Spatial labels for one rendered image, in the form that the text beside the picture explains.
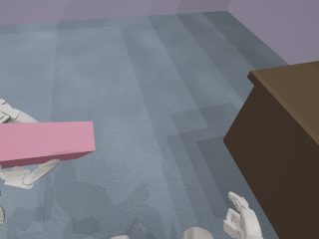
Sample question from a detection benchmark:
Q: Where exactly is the robot left hand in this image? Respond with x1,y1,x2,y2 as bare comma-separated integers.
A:
0,99,61,189

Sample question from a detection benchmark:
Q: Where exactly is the sponge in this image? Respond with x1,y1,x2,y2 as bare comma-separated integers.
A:
0,121,96,168

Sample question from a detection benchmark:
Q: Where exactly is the table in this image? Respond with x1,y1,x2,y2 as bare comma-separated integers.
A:
223,61,319,239

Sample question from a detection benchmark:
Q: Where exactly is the robot right hand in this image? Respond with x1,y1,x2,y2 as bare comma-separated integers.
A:
223,191,262,239

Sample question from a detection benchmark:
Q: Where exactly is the robot right thigh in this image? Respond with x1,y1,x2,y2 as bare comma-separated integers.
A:
182,227,214,239

